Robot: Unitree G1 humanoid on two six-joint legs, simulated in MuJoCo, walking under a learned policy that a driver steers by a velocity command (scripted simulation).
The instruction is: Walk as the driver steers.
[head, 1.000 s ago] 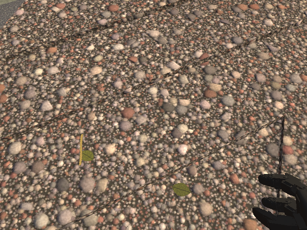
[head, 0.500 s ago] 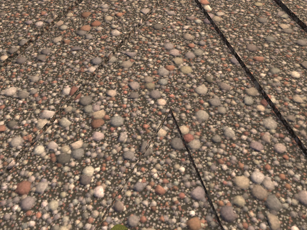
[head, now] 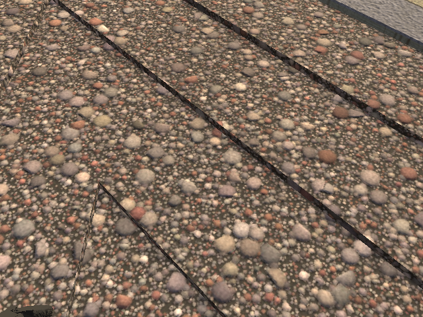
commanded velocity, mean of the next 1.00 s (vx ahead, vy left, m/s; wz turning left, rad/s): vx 0.69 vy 0.00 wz -0.05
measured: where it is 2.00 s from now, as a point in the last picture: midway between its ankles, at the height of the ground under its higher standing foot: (195, 115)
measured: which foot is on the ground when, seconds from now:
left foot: down 0.00-0.44, up 0.46-0.86, down 0.88-1.00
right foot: up 0.00-0.42, down 0.44-0.86, up 0.88-1.00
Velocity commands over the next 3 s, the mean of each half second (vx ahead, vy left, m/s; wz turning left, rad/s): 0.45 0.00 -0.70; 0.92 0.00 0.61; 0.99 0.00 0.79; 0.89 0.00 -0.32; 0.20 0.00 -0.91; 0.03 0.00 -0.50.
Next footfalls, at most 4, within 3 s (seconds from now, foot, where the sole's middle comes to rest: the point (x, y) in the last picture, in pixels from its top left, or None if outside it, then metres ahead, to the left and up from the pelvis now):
0.44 right None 0.06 -0.19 -0.77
0.88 left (278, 304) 0.49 -0.18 -0.73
1.28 right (295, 171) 0.96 -0.29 -0.70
1.70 left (185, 140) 1.13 0.13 -0.73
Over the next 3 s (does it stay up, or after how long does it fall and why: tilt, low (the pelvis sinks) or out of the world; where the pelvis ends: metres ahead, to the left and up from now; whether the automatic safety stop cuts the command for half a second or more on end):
stays up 1.54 0.22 0.08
